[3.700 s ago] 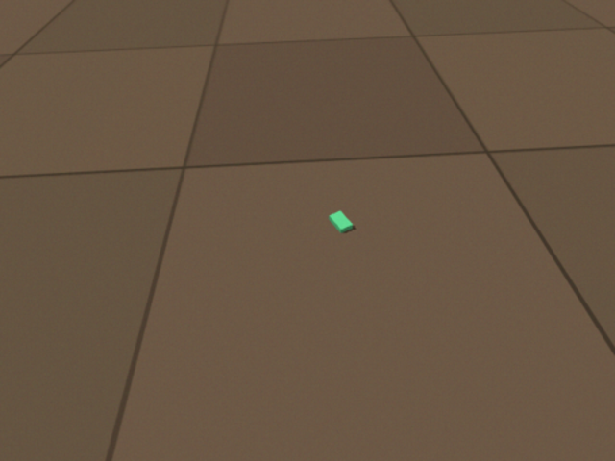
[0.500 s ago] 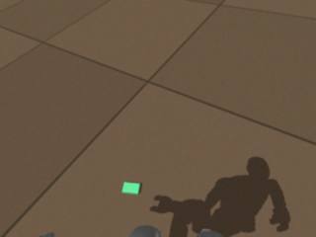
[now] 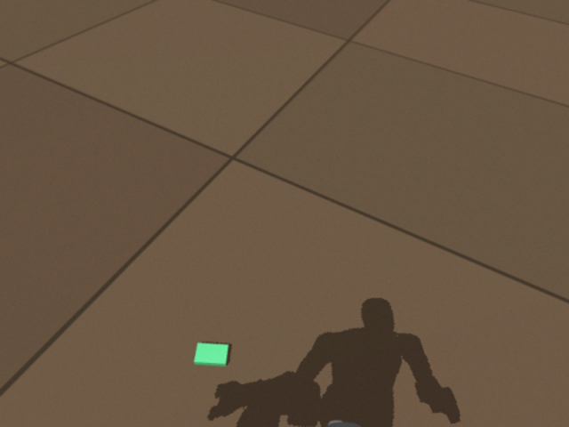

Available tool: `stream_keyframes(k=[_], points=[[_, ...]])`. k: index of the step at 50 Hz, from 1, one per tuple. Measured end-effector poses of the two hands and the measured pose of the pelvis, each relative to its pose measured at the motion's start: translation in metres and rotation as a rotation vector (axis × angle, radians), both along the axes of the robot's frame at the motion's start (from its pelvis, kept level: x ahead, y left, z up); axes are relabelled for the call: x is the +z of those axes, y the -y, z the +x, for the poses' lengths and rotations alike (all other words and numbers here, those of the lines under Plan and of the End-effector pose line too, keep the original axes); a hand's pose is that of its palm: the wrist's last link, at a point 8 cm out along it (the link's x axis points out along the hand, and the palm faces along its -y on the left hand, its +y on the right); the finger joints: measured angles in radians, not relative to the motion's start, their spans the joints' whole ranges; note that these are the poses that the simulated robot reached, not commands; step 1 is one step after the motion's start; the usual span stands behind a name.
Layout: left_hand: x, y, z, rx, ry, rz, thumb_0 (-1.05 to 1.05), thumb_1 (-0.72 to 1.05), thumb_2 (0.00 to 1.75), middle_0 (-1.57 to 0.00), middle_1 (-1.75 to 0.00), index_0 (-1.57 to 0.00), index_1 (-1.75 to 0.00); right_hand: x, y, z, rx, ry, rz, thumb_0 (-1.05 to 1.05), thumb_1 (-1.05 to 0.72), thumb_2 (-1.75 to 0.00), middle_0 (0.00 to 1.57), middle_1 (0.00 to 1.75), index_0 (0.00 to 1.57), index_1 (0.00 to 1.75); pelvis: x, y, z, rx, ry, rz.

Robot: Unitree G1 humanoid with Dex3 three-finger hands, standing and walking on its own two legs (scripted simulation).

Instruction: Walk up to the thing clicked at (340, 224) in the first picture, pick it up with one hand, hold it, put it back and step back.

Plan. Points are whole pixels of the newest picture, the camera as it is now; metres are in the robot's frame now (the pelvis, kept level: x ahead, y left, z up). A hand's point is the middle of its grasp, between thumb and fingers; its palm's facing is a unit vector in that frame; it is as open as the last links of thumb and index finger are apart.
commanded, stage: walk up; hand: left
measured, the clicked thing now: (211, 354) +0.47 +0.21 -0.73
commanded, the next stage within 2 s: none
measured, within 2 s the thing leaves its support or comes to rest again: neither
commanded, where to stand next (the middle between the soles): +0.11 -0.02 m, yaw +0 degrees
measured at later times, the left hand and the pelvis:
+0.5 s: hand out of the picture +0.14 +0.23 -0.14, palm faces -0.01 -0.91 -0.40, open 7.4 cm; pelvis +0.03 -0.04 +0.00, yaw -2 degrees
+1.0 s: hand out of the picture +0.13 +0.21 -0.12, palm faces -0.02 -0.93 -0.36, open 7.4 cm; pelvis +0.03 -0.04 +0.03, yaw -1 degrees
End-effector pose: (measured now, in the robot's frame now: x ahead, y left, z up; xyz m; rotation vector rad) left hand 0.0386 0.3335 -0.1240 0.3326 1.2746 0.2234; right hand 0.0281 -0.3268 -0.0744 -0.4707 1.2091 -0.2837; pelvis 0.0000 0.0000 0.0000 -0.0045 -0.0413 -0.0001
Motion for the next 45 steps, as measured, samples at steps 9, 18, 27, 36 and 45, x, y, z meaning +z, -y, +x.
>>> stream_keyframes(k=[9, 18, 27, 36, 45], points=[[0.009, 0.043, 0.044, -0.072, 0.053, 0.017, 0.01, 0.9, 0.9, -0.2, -0.3, -0.2, -0.3, -0.014, 0.06, -0.006, -0.056, -0.051, -0.044, 0.01, -0.9, -0.9, 0.2, 0.3, 0.21, 0.3, -0.008, 0.031, 0.011, -0.027, -0.004, -0.018], [0.034, 0.056, 0.065, -0.087, 0.089, 0.045, 0.01, 0.9, 0.9, -0.21, -0.3, -0.2, -0.3, -0.025, 0.036, 0.055, -0.02, 0.069, 0.081, 0.01, -0.9, -0.9, 0.2, 0.3, 0.2, 0.3, 0.006, 0.036, 0.03, -0.052, -0.016, 0.011], [0.03, 0.065, 0.091, -0.057, 0.147, 0.033, 0.01, 0.9, 0.9, -0.2, -0.3, -0.2, -0.3, -0.037, 0.005, 0.081, 0.025, 0.09, 0.177, 0.0, -0.9, -0.9, 0.2, 0.3, 0.21, 0.3, 0.005, 0.04, 0.03, -0.035, 0.005, 0.016], [0.037, 0.084, 0.073, -0.071, 0.099, 0.032, 0.01, 0.9, 0.9, -0.21, -0.3, -0.2, -0.3, -0.033, 0.022, 0.094, 0.009, 0.105, 0.206, 0.01, -0.9, -0.9, 0.2, 0.3, 0.21, 0.3, 0.013, 0.051, 0.024, -0.021, 0.008, 0.019], [0.041, 0.08, 0.078, -0.052, 0.102, 0.014, 0.01, 0.9, 0.9, -0.21, -0.3, -0.2, -0.3, -0.021, 0.03, 0.079, -0.019, 0.038, 0.174, 0.01, -0.9, -0.9, 0.2, 0.3, 0.2, 0.3, 0.023, 0.048, 0.024, -0.017, 0.016, 0.01]])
